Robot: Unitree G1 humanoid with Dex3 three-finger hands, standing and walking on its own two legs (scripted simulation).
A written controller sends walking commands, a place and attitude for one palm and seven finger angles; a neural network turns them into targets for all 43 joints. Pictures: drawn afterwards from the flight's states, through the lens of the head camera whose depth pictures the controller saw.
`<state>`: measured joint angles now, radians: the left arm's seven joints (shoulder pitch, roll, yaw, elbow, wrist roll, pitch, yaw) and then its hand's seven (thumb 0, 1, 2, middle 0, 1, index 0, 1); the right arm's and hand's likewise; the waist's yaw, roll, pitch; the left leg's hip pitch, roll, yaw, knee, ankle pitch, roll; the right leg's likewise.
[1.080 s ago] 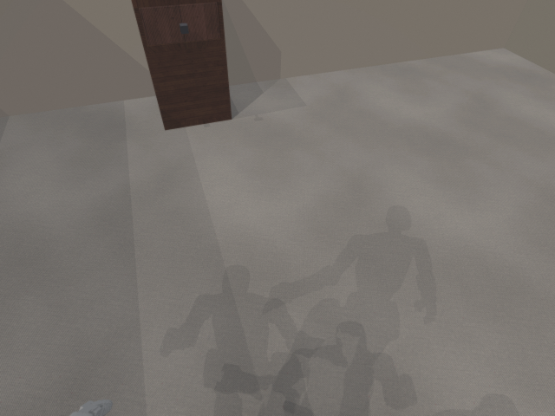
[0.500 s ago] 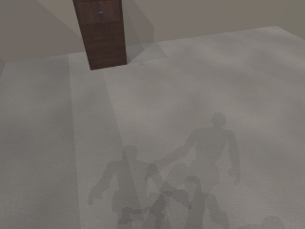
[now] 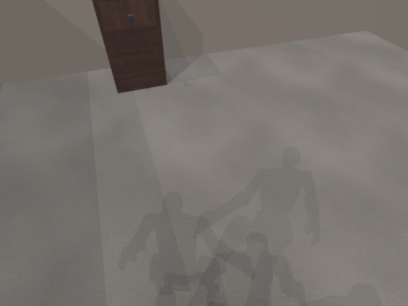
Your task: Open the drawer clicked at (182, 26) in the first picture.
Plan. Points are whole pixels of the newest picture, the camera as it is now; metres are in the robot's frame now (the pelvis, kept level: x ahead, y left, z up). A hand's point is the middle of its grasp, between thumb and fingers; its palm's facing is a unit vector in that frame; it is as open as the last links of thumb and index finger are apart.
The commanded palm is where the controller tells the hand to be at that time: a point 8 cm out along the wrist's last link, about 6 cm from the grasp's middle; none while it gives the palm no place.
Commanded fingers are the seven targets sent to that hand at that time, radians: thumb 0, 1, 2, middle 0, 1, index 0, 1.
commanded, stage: look at it before walking up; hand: left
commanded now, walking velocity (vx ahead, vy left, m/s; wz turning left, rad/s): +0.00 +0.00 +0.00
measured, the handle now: (130, 17) +1.89 +0.61 -0.17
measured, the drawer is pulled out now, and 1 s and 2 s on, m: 0.00 0.00 0.00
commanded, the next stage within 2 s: walk to a spot facing it in 0.36 s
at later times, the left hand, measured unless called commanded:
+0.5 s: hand out of the picture +0.08 +0.25 -0.16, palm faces -0.03 -0.94 -0.33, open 7.4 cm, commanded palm none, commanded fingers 0.00 0.90 0.90 -0.20 -0.30 -0.20 -0.30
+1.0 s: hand out of the picture +0.16 +0.21 -0.18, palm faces +0.02 -0.99 -0.13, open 7.4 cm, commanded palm none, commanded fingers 0.00 0.90 0.90 -0.20 -0.30 -0.20 -0.30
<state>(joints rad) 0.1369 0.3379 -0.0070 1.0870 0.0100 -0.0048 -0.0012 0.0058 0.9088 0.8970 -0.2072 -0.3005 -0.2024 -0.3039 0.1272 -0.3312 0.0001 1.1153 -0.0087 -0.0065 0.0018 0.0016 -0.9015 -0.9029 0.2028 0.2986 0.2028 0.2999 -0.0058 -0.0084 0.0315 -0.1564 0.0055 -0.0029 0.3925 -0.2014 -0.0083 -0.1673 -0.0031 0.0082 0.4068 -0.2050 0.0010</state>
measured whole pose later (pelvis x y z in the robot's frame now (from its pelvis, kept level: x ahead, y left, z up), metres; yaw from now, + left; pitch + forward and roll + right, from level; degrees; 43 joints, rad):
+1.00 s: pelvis +0.14 +0.03 +0.00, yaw +2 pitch +1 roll -1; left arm 0.25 0.19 0.04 1.07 0.02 0.00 -0.03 0.01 0.91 0.90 -0.20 -0.30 -0.20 -0.30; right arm 0.50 -0.09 0.00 1.17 -0.02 -0.07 -0.03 0.00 -0.90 -0.90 0.20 0.30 0.20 0.30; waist -0.04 -0.03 0.05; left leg 0.02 0.00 0.05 0.31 -0.35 0.04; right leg -0.55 -0.09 -0.07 1.01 -0.30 0.01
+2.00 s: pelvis +0.59 +0.08 +0.00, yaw +4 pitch -2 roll +0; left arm 0.20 0.18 0.08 1.05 0.03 0.01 -0.02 0.01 0.92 0.90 -0.20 -0.30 -0.20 -0.30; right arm 0.42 -0.12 -0.04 1.14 -0.01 -0.07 -0.02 -0.01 -0.92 -0.90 0.20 0.30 0.20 0.30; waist -0.02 -0.04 0.03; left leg -0.01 0.00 0.21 0.29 -0.25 0.05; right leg -0.60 -0.15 -0.07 0.96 -0.13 0.04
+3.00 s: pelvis +1.01 +0.11 +0.00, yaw +10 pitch -2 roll +0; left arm 0.31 0.16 0.06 1.10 0.03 -0.02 0.00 0.01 0.91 0.90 -0.20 -0.30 -0.20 -0.30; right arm 0.20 -0.17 -0.07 1.03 -0.01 -0.08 -0.03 -0.04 -0.96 -0.90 0.20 0.30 0.20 0.30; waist 0.03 -0.03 0.07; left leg -0.17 -0.01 0.19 0.44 -0.23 0.09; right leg -0.51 -0.14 -0.05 1.18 -0.28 0.02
